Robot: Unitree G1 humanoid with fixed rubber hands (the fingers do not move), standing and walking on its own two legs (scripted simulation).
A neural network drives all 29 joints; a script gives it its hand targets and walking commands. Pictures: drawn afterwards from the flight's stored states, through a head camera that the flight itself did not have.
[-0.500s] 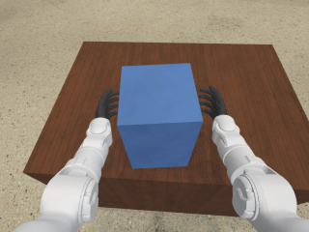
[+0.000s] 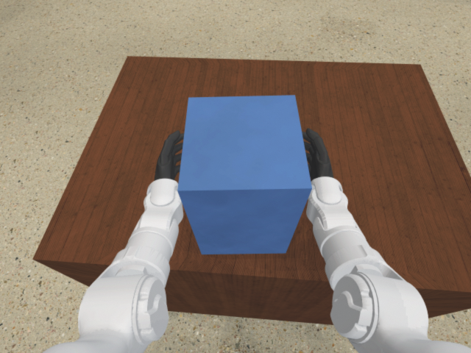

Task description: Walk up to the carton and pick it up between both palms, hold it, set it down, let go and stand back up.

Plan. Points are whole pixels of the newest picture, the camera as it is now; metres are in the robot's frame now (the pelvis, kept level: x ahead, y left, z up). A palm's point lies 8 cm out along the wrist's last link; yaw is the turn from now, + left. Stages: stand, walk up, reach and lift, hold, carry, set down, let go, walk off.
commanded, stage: reach and lift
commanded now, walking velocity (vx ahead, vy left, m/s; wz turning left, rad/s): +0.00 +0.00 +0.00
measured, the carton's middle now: (242, 184) +0.43 +0.00 +0.00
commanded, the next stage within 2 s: none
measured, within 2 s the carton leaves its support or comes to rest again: leaves its support in 1.88 s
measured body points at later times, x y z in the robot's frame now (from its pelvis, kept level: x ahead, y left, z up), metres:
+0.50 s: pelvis +0.02 +0.00 +0.00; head +0.12 -0.01 +0.44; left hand +0.45 +0.13 +0.03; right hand +0.45 -0.14 +0.03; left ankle -0.03 +0.08 -0.74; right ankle +0.00 -0.11 -0.74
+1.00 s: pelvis +0.03 +0.00 +0.00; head +0.12 +0.00 +0.44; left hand +0.45 +0.13 +0.03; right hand +0.45 -0.14 +0.03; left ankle -0.03 +0.08 -0.74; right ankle +0.00 -0.11 -0.74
